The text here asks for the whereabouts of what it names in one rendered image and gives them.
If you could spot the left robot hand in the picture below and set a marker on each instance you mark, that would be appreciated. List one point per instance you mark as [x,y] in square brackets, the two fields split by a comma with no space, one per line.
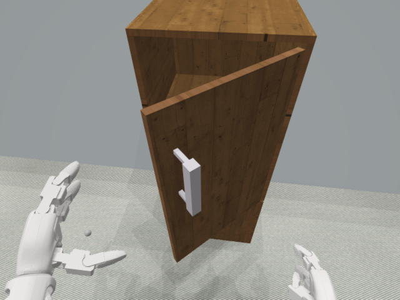
[38,253]

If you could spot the right robot hand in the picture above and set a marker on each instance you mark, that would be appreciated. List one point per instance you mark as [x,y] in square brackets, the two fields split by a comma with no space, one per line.
[317,282]

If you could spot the handle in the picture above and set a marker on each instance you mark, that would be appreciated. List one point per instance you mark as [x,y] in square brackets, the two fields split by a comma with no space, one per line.
[192,182]

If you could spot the cupboard door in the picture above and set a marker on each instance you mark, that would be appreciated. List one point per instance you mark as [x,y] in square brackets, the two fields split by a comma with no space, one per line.
[231,127]

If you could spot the left robot forearm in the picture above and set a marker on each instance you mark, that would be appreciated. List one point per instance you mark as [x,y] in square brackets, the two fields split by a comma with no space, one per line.
[31,287]

